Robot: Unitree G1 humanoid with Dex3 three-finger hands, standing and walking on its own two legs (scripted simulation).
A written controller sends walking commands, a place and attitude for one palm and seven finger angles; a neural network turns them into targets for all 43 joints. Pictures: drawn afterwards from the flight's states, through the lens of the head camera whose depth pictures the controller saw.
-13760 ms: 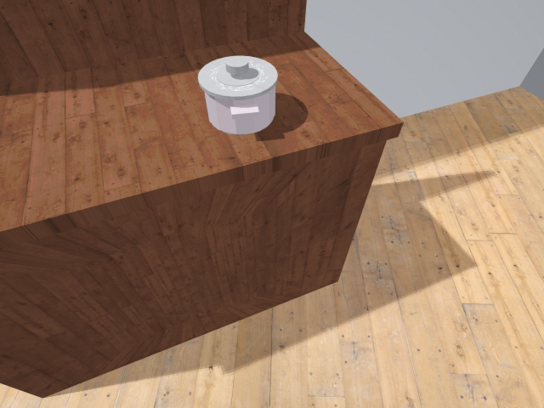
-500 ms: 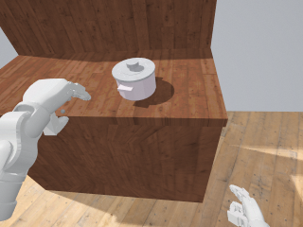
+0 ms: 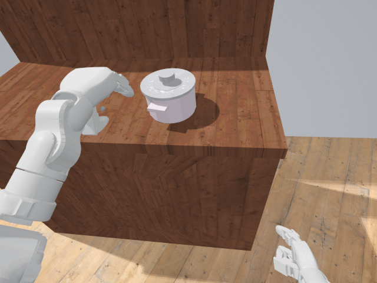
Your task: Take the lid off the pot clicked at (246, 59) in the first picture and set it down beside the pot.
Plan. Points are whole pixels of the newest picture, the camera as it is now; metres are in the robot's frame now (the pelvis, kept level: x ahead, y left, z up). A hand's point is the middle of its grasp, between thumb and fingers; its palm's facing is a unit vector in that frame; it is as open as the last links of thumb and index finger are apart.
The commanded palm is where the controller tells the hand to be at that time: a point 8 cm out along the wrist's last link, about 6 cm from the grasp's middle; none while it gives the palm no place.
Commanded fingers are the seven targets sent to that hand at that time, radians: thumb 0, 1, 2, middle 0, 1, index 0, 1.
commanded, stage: move the open hand above the knob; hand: left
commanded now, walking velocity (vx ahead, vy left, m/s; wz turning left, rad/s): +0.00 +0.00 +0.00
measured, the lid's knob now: (166, 75) +0.60 +0.14 +0.16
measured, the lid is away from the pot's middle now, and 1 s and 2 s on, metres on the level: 0.00 0.00 0.00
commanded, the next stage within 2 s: none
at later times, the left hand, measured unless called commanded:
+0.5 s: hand (131, 87) +0.44 +0.18 +0.22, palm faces -0.15 -0.05 -0.99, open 9.8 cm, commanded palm +0.41 +0.18 +0.29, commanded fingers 0.00 -0.37 1.70 -0.89 -0.08 -0.89 -0.08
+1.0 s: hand (151, 66) +0.52 +0.15 +0.22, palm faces -0.25 -0.07 -0.97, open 9.8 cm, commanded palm +0.51 +0.16 +0.29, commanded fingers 0.00 -0.37 1.70 -0.89 -0.08 -0.89 -0.08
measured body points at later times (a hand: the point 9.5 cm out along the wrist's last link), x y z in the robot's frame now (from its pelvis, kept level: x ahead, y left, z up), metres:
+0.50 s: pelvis +0.03 -0.01 +0.00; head +0.04 -0.06 +0.45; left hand +0.44 +0.18 +0.27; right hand +0.22 -0.26 -0.11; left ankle +0.09 +0.11 -0.74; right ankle -0.01 -0.13 -0.74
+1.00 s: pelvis +0.06 -0.01 +0.00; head +0.08 -0.04 +0.45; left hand +0.53 +0.16 +0.27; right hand +0.17 -0.27 -0.13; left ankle +0.09 +0.11 -0.74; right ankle -0.01 -0.13 -0.74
